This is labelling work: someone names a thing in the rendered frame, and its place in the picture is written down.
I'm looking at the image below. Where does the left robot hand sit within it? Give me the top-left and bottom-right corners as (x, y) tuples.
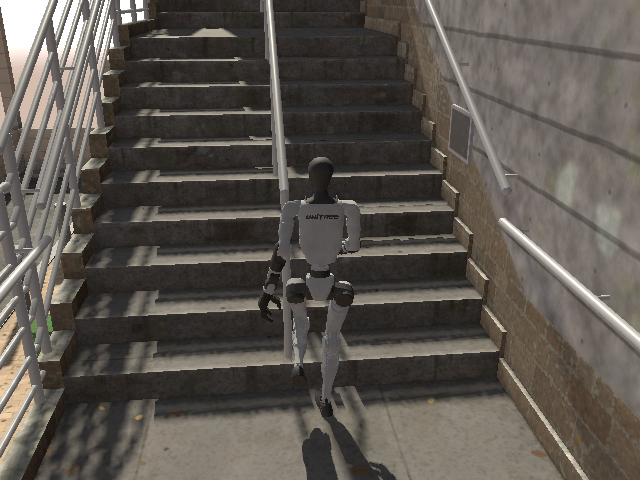
(258, 291), (281, 322)

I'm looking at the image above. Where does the right robot forearm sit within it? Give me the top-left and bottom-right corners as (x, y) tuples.
(341, 238), (361, 254)

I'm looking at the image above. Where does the robot right shin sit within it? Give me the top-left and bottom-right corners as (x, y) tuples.
(321, 336), (341, 403)

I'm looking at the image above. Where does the left robot upper arm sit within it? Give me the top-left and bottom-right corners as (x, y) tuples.
(277, 200), (301, 257)

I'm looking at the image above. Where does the right robot upper arm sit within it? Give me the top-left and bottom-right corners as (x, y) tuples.
(341, 200), (361, 251)

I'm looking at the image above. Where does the right robot foot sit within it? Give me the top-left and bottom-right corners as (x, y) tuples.
(315, 390), (333, 417)

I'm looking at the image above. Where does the left robot forearm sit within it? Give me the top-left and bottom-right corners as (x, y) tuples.
(263, 242), (286, 295)

